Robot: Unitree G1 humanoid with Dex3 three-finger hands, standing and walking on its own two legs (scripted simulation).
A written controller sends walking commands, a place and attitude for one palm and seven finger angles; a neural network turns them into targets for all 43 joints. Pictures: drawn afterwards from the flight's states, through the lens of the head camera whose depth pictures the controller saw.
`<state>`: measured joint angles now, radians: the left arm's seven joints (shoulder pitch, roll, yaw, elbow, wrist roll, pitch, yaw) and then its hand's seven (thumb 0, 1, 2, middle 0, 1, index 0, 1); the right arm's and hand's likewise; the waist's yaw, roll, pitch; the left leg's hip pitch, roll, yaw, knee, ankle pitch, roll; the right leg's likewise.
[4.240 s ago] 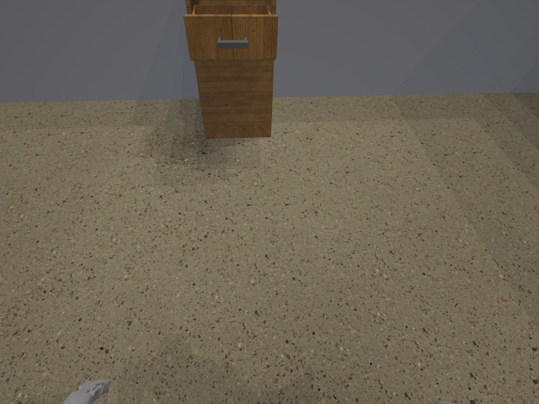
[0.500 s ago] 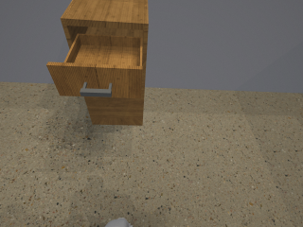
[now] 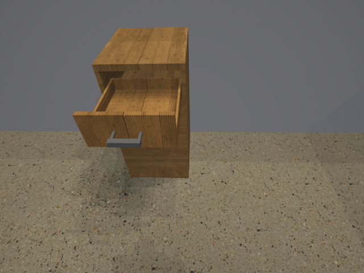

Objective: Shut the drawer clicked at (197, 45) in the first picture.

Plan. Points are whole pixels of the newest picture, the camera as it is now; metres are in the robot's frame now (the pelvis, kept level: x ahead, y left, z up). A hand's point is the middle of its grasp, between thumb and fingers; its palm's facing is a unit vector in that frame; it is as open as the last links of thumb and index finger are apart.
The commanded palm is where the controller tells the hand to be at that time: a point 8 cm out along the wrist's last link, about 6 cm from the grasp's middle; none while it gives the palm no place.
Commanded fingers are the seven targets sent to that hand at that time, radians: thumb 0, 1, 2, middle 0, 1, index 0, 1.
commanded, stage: take the last steps up to it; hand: left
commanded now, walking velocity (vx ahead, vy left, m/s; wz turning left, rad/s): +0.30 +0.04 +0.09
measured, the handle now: (125, 138) +0.56 +0.24 -0.06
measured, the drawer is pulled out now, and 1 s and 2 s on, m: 0.30 0.30 0.30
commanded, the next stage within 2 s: come to a stop and stand still in 0.76 s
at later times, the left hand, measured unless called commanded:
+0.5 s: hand out of the picture +0.05 +0.23 -0.18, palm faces +0.11 -0.98 -0.16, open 7.4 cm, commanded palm none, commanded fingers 0.00 0.90 0.90 -0.20 -0.30 -0.20 -0.30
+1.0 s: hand (122, 225) +0.29 +0.21 -0.16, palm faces +0.07 -0.96 -0.25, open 7.2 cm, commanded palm none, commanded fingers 0.00 0.90 0.90 -0.20 -0.30 -0.20 -0.30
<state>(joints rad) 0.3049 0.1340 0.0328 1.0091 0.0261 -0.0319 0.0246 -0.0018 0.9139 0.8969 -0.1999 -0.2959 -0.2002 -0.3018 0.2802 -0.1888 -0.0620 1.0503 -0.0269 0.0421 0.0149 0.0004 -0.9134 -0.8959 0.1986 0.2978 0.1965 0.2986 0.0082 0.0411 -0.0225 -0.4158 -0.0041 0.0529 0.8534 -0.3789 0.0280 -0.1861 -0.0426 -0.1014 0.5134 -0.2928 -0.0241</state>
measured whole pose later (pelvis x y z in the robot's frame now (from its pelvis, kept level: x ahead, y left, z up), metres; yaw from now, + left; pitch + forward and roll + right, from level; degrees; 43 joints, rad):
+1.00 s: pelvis +0.25 +0.02 +0.00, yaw +1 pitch -1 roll +1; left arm 0.22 0.15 0.04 1.05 0.01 -0.04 0.03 -0.01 0.95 0.90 -0.20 -0.30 -0.20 -0.30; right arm 0.25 -0.16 -0.04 1.09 -0.01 0.01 -0.02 0.00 -0.91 -0.90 0.20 0.30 0.19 0.30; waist -0.01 0.04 0.06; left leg -0.42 0.08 0.05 0.92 -0.36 -0.03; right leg -0.23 -0.01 -0.16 0.44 -0.19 -0.08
